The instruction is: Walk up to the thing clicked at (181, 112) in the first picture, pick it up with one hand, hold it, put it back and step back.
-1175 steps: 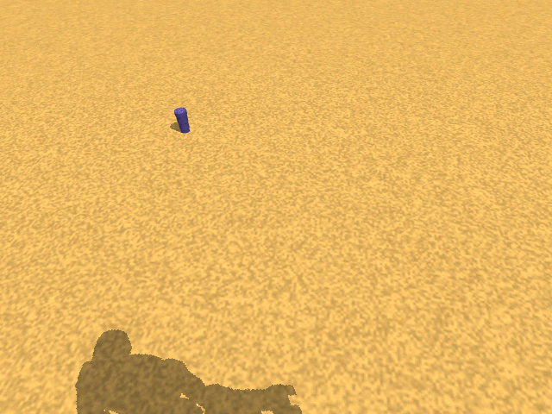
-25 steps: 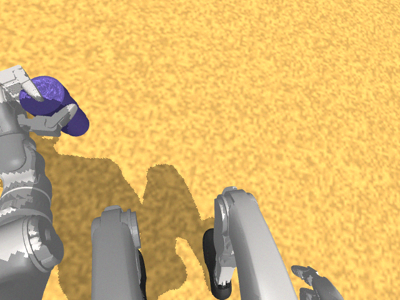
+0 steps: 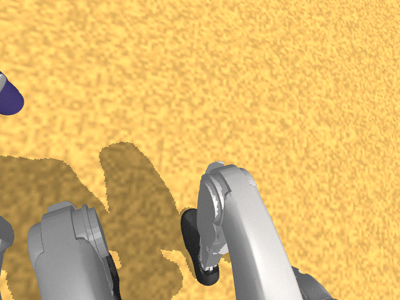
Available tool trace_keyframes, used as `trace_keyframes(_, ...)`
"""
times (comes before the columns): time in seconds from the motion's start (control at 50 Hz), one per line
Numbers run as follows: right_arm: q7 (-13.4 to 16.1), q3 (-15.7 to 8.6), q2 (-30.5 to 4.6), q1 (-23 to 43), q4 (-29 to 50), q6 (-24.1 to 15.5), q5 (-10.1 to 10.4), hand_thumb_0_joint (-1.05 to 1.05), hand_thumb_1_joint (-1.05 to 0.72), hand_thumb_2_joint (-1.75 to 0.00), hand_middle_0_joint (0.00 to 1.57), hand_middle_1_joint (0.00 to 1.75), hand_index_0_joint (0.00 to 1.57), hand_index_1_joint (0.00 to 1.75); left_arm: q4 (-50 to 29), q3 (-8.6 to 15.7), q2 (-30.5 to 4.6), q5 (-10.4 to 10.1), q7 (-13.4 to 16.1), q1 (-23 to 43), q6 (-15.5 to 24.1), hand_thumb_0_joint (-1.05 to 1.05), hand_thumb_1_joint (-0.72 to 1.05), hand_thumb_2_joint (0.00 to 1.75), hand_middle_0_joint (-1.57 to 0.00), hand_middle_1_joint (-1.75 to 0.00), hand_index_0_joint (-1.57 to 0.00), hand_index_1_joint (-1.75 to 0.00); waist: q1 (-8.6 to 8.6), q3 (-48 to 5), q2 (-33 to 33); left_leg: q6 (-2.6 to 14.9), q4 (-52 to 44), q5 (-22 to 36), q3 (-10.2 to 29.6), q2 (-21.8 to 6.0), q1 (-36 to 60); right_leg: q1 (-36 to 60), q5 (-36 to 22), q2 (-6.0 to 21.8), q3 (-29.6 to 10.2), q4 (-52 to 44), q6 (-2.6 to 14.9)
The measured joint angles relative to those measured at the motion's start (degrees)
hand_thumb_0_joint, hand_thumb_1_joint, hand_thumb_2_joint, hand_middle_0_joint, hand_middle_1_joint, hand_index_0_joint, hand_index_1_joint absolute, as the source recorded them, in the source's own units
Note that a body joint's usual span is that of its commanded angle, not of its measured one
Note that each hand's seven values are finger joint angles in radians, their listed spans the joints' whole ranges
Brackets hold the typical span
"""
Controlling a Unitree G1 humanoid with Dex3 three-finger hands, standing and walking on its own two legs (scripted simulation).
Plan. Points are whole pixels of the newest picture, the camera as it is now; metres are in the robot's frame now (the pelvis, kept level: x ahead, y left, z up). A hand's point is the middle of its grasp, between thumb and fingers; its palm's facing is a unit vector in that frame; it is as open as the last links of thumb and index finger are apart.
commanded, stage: crouch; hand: left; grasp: from the side
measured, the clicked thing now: out of the picture +0.54 +0.27 -0.13
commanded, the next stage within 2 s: lower in 0.40 s
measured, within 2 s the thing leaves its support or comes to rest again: rests again in 1.76 s
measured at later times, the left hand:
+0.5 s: hand out of the picture +0.55 +0.28 -0.13, palm faces +0.33 -0.94 -0.03, open 6.2 cm
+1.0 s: hand out of the picture +0.56 +0.28 -0.18, palm faces +0.35 -0.93 -0.06, open 6.5 cm
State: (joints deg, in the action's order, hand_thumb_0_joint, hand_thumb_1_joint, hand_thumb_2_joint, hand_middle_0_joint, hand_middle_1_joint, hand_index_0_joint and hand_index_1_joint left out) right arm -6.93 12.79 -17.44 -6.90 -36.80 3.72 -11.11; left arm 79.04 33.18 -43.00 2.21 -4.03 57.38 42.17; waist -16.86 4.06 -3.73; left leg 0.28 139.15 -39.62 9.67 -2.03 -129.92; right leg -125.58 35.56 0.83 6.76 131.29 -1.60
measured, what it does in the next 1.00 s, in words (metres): stands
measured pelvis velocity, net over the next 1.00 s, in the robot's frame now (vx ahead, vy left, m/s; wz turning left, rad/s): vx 0.00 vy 0.01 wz -0.11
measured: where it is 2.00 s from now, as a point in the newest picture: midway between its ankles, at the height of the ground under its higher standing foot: (159, 280)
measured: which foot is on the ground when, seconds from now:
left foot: down 0.00-1.00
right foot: down 0.00-1.00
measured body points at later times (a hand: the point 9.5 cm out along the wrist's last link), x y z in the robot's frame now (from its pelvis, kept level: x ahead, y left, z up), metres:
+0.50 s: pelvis +0.00 +0.01 -0.02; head +0.28 +0.11 +0.32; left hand +0.53 +0.33 -0.12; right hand +0.05 -0.27 -0.08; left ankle +0.08 +0.13 -0.30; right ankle +0.12 -0.12 -0.30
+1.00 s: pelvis +0.00 +0.01 -0.03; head +0.30 +0.13 +0.29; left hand +0.53 +0.33 -0.17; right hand +0.05 -0.26 -0.08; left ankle +0.08 +0.13 -0.30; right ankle +0.12 -0.12 -0.30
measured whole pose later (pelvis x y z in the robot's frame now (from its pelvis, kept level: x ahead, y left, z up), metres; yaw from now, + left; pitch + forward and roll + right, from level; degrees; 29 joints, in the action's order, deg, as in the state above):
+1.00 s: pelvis +0.00 +0.01 -0.03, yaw -6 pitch +22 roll -17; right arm -6.1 29.1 -21.7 2.5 -30.6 7.7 -17.7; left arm 90.7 30.6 -61.8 1.2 0.4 59.6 50.7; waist -22.2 16.4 -12.3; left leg 0.1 147.7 -42.7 18.0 -2.1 -130.1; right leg -122.8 35.4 -1.4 13.0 133.8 -3.2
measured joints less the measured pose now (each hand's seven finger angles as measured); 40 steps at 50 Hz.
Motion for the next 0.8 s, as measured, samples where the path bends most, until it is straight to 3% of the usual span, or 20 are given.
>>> trace_keyframes(0.24, -0.27, 3.71, -1.47, 1.34, 0.54, 1.55, -1.89, 0.0, -0.91, -0.9, 0.2, 0.3, 0.21, 0.3, -0.37, 0.37, -4.98, 0.48, 0.67, 0.3, 0.43, 0.0, -0.29, 0.96, -0.63, -1.07, -1.29, -1.37, -1.49, 3.81, -2.17, 0.0, 3.68, -0.82, 2.29, 0.08, -1.51, -0.56, 0.03, -0.52, 1.71, 1.99, -0.43)
trace_keyframes(0.56, -0.14, 7.37, -2.94, 4.21, 3.03, 2.78, -3.23, 0.0, -0.91, -0.9, 0.2, 0.3, 0.21, 0.3, 0.71, 0.76, -8.71, -0.28, 0.99, 0.02, 1.7, 0.0, -0.3, 0.98, -0.62, -1.1, -1.36, -1.43, -2.78, 7.31, -4.2, 0.05, 5.64, -1.8, 4.4, 0.11, -1.08, 0.76, 0.28, -1.03, 3.34, 2.36, -0.87)
trace_keyframes(0.7, 0.04, 10.12, -3.43, 6.07, 4.49, 3.32, -4.15, 0.0, -0.91, -0.9, 0.2, 0.3, 0.21, 0.3, 5.54, 0.02, -11.74, -0.41, 2.63, 0.86, 3.28, -0.01, -0.33, 0.98, -0.63, -1.13, -1.37, -1.45, -3.85, 9.1, -5.42, 0.15, 6.52, -1.75, 5.36, 0.02, -0.89, 1.29, -0.22, -1.41, 4.06, 2.44, -1.14)
trace_keyframes(0.8, 0.2, 12.45, -3.62, 7.26, 5.32, 3.55, -5.06, 0.0, -0.91, -0.9, 0.2, 0.3, 0.21, 0.3, 8.27, -1.0, -14.37, 0.63, 3.45, 1.28, 5.13, -0.01, -0.34, 0.98, -0.64, -1.14, -1.36, -1.45, -4.57, 10.59, -6.9, -0.05, 7.23, -1.9, 6.45, -0.04, -0.74, 1.62, -0.58, -1.75, 4.86, 2.46, -1.2)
